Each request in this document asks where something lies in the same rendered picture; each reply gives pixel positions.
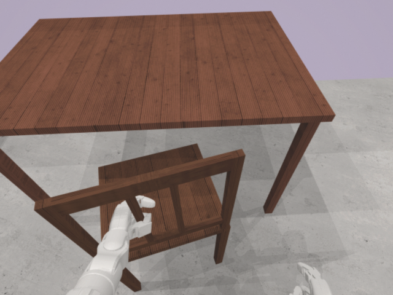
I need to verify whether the right robot hand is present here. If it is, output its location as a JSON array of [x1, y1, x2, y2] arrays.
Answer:
[[289, 262, 332, 295]]

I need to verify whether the chair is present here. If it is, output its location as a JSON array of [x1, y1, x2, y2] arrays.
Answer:
[[34, 144, 246, 292]]

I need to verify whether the table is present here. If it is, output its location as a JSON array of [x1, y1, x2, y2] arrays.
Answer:
[[0, 11, 335, 214]]

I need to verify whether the left robot hand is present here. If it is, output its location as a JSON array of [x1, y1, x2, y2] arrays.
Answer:
[[109, 195, 155, 240]]

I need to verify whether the robot left forearm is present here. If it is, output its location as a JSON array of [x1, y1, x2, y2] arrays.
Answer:
[[66, 229, 130, 295]]

